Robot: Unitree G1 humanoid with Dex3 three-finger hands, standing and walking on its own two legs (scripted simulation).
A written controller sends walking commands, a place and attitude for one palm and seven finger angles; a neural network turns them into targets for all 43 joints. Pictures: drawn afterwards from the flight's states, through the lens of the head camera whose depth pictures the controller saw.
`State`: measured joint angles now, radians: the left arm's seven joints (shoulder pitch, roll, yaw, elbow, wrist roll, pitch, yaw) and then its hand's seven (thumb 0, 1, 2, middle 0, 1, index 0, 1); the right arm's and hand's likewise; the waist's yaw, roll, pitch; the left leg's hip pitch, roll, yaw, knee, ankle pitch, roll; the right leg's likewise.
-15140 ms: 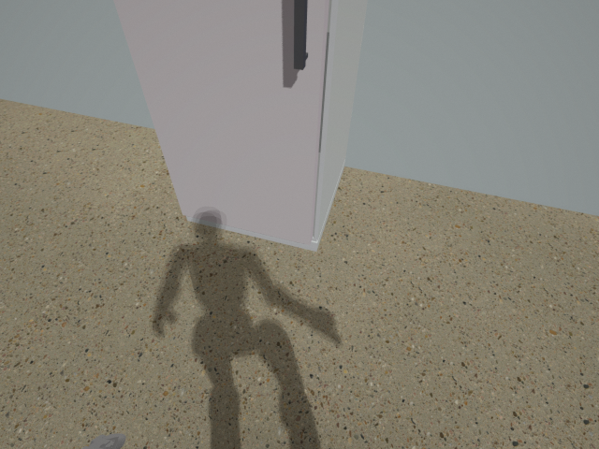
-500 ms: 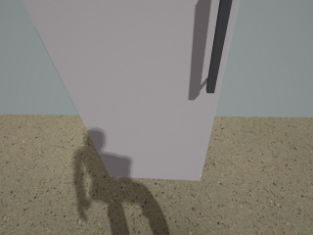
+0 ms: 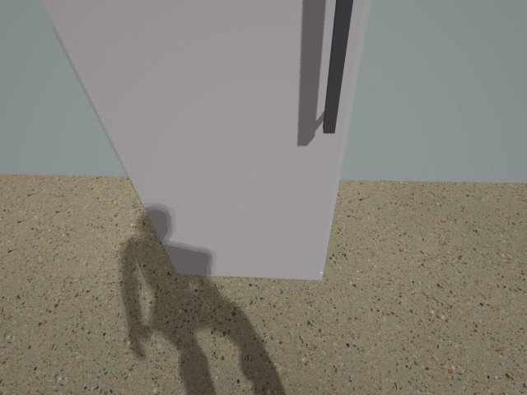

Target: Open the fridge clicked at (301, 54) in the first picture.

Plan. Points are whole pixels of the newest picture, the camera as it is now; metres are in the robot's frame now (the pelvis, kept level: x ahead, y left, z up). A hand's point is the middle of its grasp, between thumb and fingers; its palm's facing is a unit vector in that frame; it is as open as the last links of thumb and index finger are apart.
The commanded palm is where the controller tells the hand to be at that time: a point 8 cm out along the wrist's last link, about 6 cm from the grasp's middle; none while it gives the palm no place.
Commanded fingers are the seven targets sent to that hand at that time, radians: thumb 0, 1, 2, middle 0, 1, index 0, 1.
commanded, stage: look again from close up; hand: right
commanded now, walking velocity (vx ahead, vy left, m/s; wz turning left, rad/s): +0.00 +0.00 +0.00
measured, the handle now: (337, 46) +0.63 -0.12 +0.24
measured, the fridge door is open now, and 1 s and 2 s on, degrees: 0 0 0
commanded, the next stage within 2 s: none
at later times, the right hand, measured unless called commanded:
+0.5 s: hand out of the picture -0.06 -0.15 -0.18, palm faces +0.05 +0.99 -0.13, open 7.4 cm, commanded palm none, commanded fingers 0.00 -0.90 -0.90 0.20 0.30 0.20 0.30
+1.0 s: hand out of the picture +0.02 -0.15 -0.17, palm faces +0.02 +0.99 -0.16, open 7.4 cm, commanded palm none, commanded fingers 0.00 -0.90 -0.90 0.20 0.30 0.20 0.30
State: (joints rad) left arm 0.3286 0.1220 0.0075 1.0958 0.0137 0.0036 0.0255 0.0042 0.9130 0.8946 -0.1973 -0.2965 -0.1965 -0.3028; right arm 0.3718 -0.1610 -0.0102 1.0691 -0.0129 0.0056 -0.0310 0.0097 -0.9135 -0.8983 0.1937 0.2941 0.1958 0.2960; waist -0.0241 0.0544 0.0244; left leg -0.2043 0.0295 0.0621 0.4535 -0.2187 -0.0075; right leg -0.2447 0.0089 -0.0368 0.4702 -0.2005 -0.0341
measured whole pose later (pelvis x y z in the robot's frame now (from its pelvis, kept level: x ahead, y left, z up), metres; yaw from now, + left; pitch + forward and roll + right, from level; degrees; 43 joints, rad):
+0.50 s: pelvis -0.01 +0.00 +0.00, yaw +0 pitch +0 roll +0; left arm 0.32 0.12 0.01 1.09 0.02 0.00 0.02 0.00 0.91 0.89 -0.20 -0.30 -0.20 -0.30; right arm 0.40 -0.11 -0.01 1.09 -0.02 -0.01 -0.03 0.01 -0.91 -0.90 0.19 0.29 0.20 0.30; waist 0.00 0.02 0.02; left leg -0.26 0.03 0.03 0.45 -0.20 -0.01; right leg -0.29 0.02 -0.05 0.45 -0.17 -0.04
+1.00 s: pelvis +0.02 +0.01 +0.00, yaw +1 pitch +0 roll +0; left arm 0.30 0.12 -0.01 1.13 0.01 -0.01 0.03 0.01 0.92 0.89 -0.20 -0.30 -0.20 -0.30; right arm 0.32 -0.13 0.00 1.08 -0.01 -0.02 -0.03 0.01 -0.92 -0.90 0.19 0.29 0.20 0.30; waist 0.00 0.01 0.03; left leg -0.19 0.02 0.03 0.43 -0.24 0.00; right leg -0.22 0.01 -0.05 0.42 -0.21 -0.02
